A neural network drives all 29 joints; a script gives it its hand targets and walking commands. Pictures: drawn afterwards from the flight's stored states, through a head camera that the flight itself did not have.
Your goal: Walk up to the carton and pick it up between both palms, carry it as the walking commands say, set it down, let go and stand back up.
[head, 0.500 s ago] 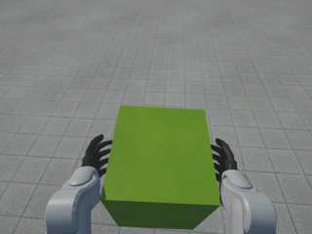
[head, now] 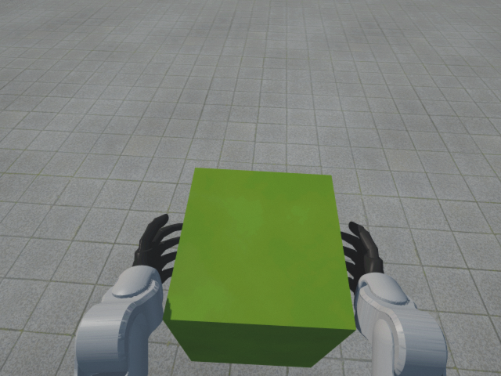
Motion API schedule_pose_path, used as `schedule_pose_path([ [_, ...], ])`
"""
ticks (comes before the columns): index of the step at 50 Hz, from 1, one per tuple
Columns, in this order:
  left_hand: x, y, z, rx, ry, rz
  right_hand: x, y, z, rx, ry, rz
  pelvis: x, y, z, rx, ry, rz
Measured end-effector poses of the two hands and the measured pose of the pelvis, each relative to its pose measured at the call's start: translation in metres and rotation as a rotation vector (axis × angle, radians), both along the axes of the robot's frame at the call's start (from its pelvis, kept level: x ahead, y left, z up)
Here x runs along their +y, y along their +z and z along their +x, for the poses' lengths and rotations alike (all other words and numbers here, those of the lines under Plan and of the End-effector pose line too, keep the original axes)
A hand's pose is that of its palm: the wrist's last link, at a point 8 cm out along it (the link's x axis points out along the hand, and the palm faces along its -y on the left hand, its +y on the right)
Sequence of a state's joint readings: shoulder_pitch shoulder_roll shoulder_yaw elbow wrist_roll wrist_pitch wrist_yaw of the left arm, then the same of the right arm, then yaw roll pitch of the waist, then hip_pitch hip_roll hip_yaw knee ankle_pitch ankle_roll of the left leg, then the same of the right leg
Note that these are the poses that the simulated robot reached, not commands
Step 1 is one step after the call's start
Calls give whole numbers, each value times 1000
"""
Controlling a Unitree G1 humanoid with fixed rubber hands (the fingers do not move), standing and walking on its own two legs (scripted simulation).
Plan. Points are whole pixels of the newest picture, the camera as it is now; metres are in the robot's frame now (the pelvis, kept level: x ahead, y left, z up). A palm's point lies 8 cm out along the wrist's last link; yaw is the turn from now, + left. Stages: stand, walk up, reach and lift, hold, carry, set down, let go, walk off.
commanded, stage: carry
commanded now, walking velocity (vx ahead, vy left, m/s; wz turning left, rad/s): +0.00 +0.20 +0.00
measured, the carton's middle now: (256, 274) +0.28 -0.01 +0.03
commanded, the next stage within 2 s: none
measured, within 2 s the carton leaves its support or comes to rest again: neither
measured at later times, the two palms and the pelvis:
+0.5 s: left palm (36, 301) +0.21 +0.26 +0.11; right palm (276, 311) +0.20 -0.03 +0.10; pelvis -0.04 +0.13 +0.01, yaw -1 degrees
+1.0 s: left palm out of the picture +0.18 +0.40 +0.10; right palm (158, 340) +0.17 +0.11 +0.10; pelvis -0.07 +0.26 +0.00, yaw +0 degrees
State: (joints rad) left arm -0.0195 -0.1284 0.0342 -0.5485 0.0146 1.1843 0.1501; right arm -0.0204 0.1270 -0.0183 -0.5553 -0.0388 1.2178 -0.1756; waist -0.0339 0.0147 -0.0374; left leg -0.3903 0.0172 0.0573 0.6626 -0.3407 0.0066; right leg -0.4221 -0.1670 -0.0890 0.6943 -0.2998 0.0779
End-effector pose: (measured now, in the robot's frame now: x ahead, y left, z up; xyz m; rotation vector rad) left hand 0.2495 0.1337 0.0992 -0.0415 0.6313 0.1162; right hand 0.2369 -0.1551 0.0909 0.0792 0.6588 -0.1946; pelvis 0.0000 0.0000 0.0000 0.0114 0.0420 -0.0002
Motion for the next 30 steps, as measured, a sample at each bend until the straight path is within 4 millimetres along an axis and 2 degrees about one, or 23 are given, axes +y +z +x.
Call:
schedule_pose_path([
  [3, 24, -3, -6, -8, 16, -41, 24, 9, -2, -7, 15, -42, 19, 1, -5, -5, -16, 31],
  [8, 57, -1, -19, 22, 39, -47, 56, 10, -11, 25, 40, -51, 44, 8, -14, 10, -24, -8],
  [13, 76, 10, -25, -10, 35, -10, 75, 9, -18, -9, 35, -13, 67, 6, -25, 25, -35, 10],
  [16, 82, 14, -27, -16, 12, 40, 82, 0, -25, -16, 12, 36, 82, 3, -31, 22, -43, 10],
  [20, 97, 15, -34, 34, -4, 63, 99, -8, -41, 36, -1, 55, 101, 8, -35, 11, -17, -5],
  [25, 124, 10, -41, 19, -2, 10, 124, 7, -42, 19, 0, 7, 125, 10, -40, 3, -9, 2],
  [30, 166, 1, -46, -4, 26, -35, 165, 14, -37, -2, 26, -41, 158, 5, -43, 3, -14, 36],
])
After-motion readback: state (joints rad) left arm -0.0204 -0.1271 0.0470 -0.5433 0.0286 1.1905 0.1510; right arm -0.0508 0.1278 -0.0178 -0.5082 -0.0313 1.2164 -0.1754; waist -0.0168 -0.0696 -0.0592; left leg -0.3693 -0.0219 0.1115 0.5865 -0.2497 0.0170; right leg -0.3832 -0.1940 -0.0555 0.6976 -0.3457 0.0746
